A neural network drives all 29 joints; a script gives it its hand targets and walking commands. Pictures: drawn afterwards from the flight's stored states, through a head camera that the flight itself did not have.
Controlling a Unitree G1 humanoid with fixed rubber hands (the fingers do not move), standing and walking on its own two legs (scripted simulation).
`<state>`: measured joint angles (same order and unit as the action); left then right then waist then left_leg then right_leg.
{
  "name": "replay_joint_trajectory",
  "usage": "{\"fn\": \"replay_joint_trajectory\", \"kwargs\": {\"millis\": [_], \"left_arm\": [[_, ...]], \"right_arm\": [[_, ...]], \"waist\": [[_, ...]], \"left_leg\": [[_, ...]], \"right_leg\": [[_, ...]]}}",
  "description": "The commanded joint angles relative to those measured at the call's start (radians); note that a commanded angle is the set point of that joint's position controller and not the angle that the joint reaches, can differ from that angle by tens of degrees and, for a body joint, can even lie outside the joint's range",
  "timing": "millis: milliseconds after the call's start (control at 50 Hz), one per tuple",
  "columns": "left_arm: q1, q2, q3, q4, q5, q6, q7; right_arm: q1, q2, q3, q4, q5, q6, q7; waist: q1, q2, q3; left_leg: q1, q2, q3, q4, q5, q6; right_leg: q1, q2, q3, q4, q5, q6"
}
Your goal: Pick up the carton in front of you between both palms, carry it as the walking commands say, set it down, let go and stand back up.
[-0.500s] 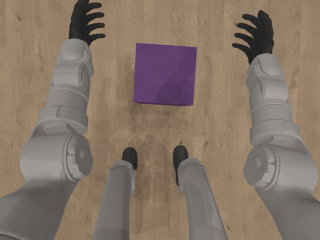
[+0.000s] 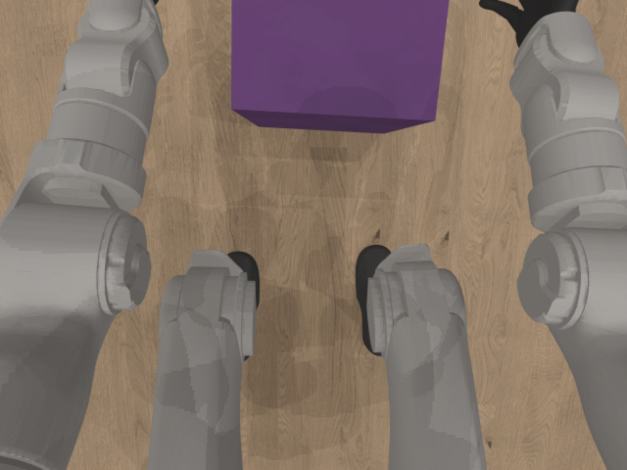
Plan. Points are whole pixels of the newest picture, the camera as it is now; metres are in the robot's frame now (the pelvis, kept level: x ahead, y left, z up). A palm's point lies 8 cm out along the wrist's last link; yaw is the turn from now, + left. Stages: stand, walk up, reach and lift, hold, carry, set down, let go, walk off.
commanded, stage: reach and lift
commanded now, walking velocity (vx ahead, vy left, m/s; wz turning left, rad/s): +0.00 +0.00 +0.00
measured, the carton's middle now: (330, 44) +0.55 -0.04 -0.30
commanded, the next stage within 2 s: none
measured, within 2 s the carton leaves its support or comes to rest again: leaves its support in 1.12 s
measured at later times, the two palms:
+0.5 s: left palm (174, 13) +0.57 +0.14 -0.22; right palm (492, 28) +0.55 -0.21 -0.22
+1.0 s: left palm (195, 17) +0.56 +0.12 -0.22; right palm (473, 29) +0.55 -0.19 -0.22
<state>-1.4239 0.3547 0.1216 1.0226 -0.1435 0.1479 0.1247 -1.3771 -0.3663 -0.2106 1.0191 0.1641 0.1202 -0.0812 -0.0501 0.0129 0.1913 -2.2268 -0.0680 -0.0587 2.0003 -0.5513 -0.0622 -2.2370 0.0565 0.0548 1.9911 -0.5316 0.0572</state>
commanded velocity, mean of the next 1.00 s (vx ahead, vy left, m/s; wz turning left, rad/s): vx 0.00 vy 0.00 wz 0.00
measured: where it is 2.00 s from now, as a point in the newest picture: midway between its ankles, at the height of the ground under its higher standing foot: (307, 321)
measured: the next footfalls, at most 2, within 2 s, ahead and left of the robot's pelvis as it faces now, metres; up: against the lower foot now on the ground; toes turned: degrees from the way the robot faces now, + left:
none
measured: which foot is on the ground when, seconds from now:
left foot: down 0.00-1.00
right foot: down 0.00-1.00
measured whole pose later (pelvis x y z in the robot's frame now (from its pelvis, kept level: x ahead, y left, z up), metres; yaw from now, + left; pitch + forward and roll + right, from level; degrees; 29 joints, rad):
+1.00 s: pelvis +0.00 +0.00 -0.05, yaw +1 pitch +36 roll +0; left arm -1.51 0.25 0.23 1.04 -0.04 0.17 0.11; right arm -1.49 -0.31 -0.26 1.04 0.06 0.17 -0.05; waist -0.05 0.02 0.40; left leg -2.24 -0.08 -0.05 2.22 -0.61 -0.06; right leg -2.25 0.02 0.04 2.22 -0.59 0.04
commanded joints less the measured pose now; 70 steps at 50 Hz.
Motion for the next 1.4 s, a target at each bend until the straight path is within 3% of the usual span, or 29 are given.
{"fn": "replay_joint_trajectory", "kwargs": {"millis": [0,100,180,200,360,520,660,700,720,740,780,820,900,1020,1100,1140,1200,1260,1320,1380], "left_arm": [[-0.327,0.116,0.008,-0.019,-0.004,-0.025,-0.008],[-0.382,0.145,-0.001,0.064,-0.015,-0.061,-0.018],[-0.434,0.158,-0.038,0.049,-0.027,-0.088,-0.015],[-0.444,0.151,-0.037,0.030,-0.030,-0.092,-0.012],[-0.366,0.100,-0.083,-0.018,-0.084,-0.105,0.008],[-0.327,0.087,-0.035,0.053,-0.040,-0.105,0.005],[-0.442,-0.019,-0.109,0.041,-0.078,-0.101,-0.004],[-0.454,-0.046,-0.091,0.046,-0.051,-0.098,-0.003],[-0.461,-0.084,-0.080,0.043,-0.030,-0.094,-0.007],[-0.511,-0.229,-0.110,0.020,-0.017,-0.087,-0.034],[-0.617,-0.574,-0.162,0.028,0.001,-0.064,-0.116],[-0.639,-0.821,-0.137,0.014,0.047,-0.031,-0.197],[-0.606,-0.991,-0.120,-0.064,0.069,0.015,-0.273],[-0.642,-1.127,-0.258,-0.225,-0.016,0.036,-0.269],[-0.674,-1.241,-0.370,-0.435,-0.084,0.057,-0.234],[-0.690,-1.268,-0.409,-0.545,-0.087,0.071,-0.207],[-0.662,-1.274,-0.411,-0.607,-0.050,0.113,-0.205],[-0.555,-1.308,-0.341,-0.444,0.009,0.151,-0.229],[-0.470,-1.323,-0.186,-0.274,0.124,0.171,-0.254],[-0.447,-1.316,-0.066,-0.188,0.204,0.177,-0.271]], "right_arm": [[-0.315,-0.137,-0.002,-0.025,-0.006,-0.021,-0.004],[-0.381,-0.144,0.019,0.056,-0.003,-0.050,-0.002],[-0.423,-0.169,0.023,0.037,0.020,-0.077,-0.006],[-0.428,-0.181,0.031,0.036,0.027,-0.084,-0.006],[-0.361,-0.158,0.075,0.042,0.052,-0.101,-0.013],[-0.352,-0.120,0.069,0.071,0.035,-0.094,-0.005],[-0.456,-0.029,0.127,0.060,0.063,-0.088,0.003],[-0.466,-0.006,0.106,0.071,0.034,-0.085,0.003],[-0.480,0.036,0.101,0.065,0.017,-0.081,0.010],[-0.536,0.198,0.142,0.048,0.014,-0.072,0.039],[-0.656,0.539,0.193,0.032,-0.010,-0.046,0.124],[-0.690,0.772,0.194,-0.007,-0.051,-0.006,0.210],[-0.661,0.931,0.190,-0.074,-0.072,0.047,0.300],[-0.694,1.050,0.325,-0.271,0.024,0.077,0.314],[-0.728,1.117,0.428,-0.496,0.078,0.104,0.288],[-0.723,1.163,0.464,-0.594,0.089,0.121,0.255],[-0.686,1.194,0.472,-0.632,0.061,0.166,0.234],[-0.569,1.258,0.435,-0.461,-0.005,0.204,0.242],[-0.495,1.295,0.307,-0.292,-0.104,0.224,0.266],[-0.481,1.300,0.194,-0.215,-0.188,0.230,0.279]], "waist": [[-0.024,0.012,-1.129],[-0.018,0.005,-1.036],[-0.034,0.055,-1.050],[-0.024,0.066,-1.053],[-0.041,0.038,-1.178],[-0.013,0.015,-0.996],[-0.032,0.037,-0.991],[-0.039,0.043,-0.972],[-0.038,0.045,-0.960],[-0.019,0.039,-0.955],[-0.023,0.040,-0.916],[-0.029,0.048,-0.865],[-0.032,0.038,-0.851],[-0.046,0.037,-1.184],[-0.053,0.033,-1.714],[-0.042,0.026,-1.943],[-0.029,0.001,-1.990],[-0.012,-0.004,-1.645],[0.003,-0.010,-1.286],[0.007,-0.017,-1.180]], "left_leg": [[0.587,0.025,0.110,-0.108,0.151,0.013],[0.521,0.033,0.105,-0.031,0.172,0.012],[0.582,0.037,0.098,0.031,0.258,0.011],[0.565,0.032,0.102,0.041,0.274,0.008],[0.632,0.011,0.106,0.088,0.420,0.006],[0.496,0.010,0.103,0.055,0.290,0.010],[0.540,-0.002,0.101,0.037,0.245,0.010],[0.551,-0.010,0.103,0.036,0.229,0.008],[0.561,-0.014,0.103,0.036,0.225,0.010],[0.568,-0.025,0.104,0.037,0.223,0.017],[0.532,-0.043,0.107,0.043,0.214,0.025],[0.509,-0.063,0.121,0.055,0.198,0.031],[0.456,-0.073,0.135,0.064,0.223,0.047],[0.597,-0.077,0.141,0.088,0.392,0.048],[0.820,-0.091,0.149,0.082,0.608,0.034],[0.889,-0.103,0.156,0.063,0.653,0.026],[0.876,-0.115,0.169,-0.004,0.543,0.028],[0.722,-0.117,0.172,-0.086,0.372,0.025],[0.557,-0.118,0.169,-0.178,0.153,0.034],[0.515,-0.122,0.165,-0.250,0.079,0.043]], "right_leg": [[0.583,-0.036,-0.122,-0.124,0.188,0.005],[0.564,-0.043,-0.104,-0.048,0.212,0.006],[0.525,-0.042,-0.097,0.002,0.289,0.002],[0.544,-0.042,-0.090,0.017,0.308,-0.005],[0.664,-0.027,-0.095,0.069,0.480,-0.011],[0.557,-0.030,-0.088,0.043,0.346,-0.006],[0.556,-0.019,-0.099,0.021,0.287,-0.019],[0.562,-0.013,-0.102,0.017,0.269,-0.018],[0.563,-0.008,-0.103,0.017,0.263,-0.015],[0.568,0.003,-0.104,0.019,0.256,-0.017],[0.551,0.025,-0.105,0.025,0.248,-0.025],[0.503,0.039,-0.117,0.040,0.226,-0.025],[0.455,0.044,-0.129,0.050,0.245,-0.037],[0.601,0.050,-0.139,0.069,0.432,-0.036],[0.854,0.067,-0.157,0.069,0.671,-0.029],[0.953,0.081,-0.160,0.055,0.721,-0.022],[0.986,0.097,-0.168,-0.014,0.620,-0.018],[0.847,0.097,-0.168,-0.097,0.447,-0.013],[0.660,0.094,-0.164,-0.187,0.208,-0.013],[0.613,0.097,-0.162,-0.257,0.116,-0.019]]}}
